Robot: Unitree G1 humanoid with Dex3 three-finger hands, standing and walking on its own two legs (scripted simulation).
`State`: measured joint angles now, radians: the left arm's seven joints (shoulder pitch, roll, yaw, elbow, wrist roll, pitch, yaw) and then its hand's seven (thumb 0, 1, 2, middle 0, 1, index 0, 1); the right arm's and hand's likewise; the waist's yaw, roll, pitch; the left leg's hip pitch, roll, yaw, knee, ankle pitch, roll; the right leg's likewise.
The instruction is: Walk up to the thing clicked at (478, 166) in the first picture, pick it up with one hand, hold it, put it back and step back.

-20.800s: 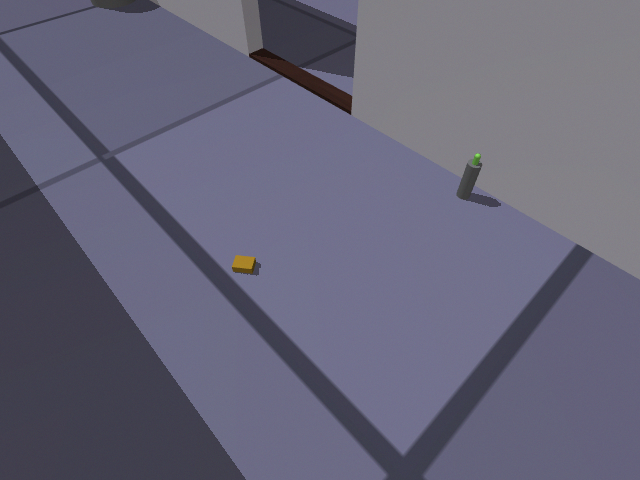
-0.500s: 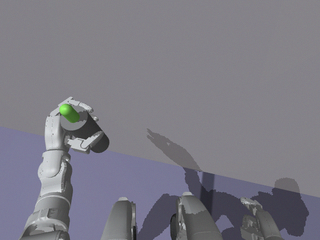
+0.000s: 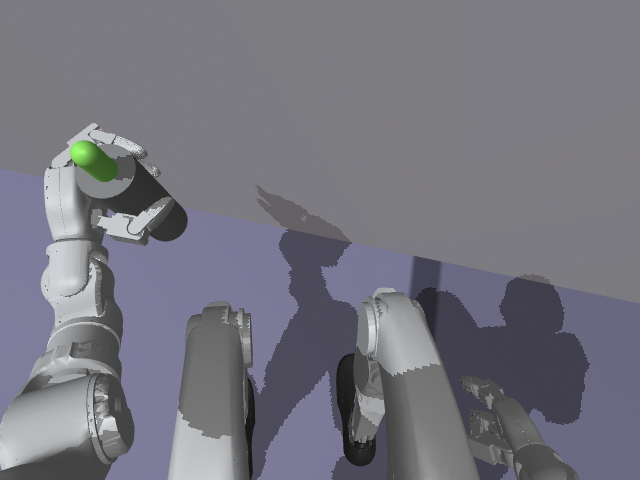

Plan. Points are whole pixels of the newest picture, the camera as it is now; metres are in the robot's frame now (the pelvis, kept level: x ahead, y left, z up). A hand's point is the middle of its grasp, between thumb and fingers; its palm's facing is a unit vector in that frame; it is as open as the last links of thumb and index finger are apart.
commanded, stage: crouch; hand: left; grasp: from the side
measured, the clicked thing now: (133, 193) +0.44 +0.20 -0.04
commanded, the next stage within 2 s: lower in 0.96 s
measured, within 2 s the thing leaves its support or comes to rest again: neither
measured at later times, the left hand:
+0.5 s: hand (156, 204) +0.46 +0.21 -0.15, palm faces +0.09 -1.00 -0.01, open 8.7 cm
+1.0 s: hand (164, 209) +0.48 +0.21 -0.20, palm faces +0.07 -1.00 -0.01, open 8.7 cm
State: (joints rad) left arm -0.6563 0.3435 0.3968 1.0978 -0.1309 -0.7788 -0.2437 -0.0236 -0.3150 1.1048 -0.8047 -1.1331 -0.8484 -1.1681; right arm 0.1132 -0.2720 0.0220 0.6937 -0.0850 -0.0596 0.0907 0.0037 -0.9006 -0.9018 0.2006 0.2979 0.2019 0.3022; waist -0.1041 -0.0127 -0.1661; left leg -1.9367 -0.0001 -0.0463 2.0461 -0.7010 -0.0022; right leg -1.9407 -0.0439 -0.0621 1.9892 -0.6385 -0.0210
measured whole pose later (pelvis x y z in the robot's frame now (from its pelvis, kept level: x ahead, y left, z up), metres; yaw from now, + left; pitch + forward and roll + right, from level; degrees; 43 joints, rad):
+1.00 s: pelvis -0.02 +0.01 -0.13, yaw -6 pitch +27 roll -10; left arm -0.78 0.57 0.48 1.22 -0.06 -0.81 -0.20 -0.02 -0.31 1.10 -0.82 -1.11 -0.86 -1.15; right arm 0.07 -0.34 0.18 0.69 -0.18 0.01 0.13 0.00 -0.91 -0.90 0.20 0.30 0.20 0.30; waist -0.23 -0.06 0.04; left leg -2.27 -0.01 -0.14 2.49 -0.70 0.02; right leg -2.22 -0.04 -0.14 2.34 -0.60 0.00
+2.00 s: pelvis -0.03 +0.02 -0.15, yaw -11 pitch +19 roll -15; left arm -0.77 0.77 0.49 1.40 -0.05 -0.99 -0.11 -0.02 -0.30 1.11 -0.80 -1.13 -0.85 -1.16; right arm -0.08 -0.38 0.41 0.61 -0.30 0.03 0.15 0.00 -0.91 -0.90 0.20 0.30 0.20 0.30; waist -0.30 -0.18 0.24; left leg -2.25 0.00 -0.25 2.60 -0.71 0.02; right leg -2.14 -0.01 -0.23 2.35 -0.57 0.03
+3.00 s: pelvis -0.03 +0.03 -0.15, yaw -12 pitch +16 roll -17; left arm -0.75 0.81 0.45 1.43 -0.08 -1.05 -0.05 0.00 -0.33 0.49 -0.71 -0.61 -0.71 -0.62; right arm -0.14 -0.38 0.48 0.57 -0.33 0.03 0.15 0.00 -0.92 -0.90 0.20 0.30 0.20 0.30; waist -0.30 -0.22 0.28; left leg -2.23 0.00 -0.30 2.62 -0.72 0.03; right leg -2.10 0.01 -0.27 2.34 -0.55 0.04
